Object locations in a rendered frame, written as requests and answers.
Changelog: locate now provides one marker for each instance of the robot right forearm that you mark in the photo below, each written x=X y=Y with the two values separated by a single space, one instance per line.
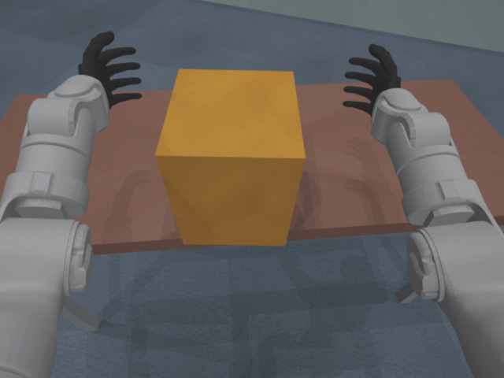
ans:
x=435 y=186

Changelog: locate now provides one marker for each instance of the right robot hand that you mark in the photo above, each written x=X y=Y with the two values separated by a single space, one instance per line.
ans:
x=386 y=77

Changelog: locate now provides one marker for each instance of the robot left upper arm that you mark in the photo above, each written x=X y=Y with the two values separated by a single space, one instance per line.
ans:
x=42 y=262

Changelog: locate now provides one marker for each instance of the robot left forearm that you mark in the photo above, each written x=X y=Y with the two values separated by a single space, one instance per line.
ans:
x=55 y=153

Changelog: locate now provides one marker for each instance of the left robot hand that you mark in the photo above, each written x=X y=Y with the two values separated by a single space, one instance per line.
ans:
x=94 y=65

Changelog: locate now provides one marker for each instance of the robot right upper arm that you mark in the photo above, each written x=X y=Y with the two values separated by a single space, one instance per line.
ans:
x=461 y=267

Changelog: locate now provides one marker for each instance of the carton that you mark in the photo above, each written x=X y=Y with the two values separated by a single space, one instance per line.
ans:
x=231 y=156

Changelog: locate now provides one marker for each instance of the table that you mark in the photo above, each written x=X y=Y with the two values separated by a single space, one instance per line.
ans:
x=348 y=186

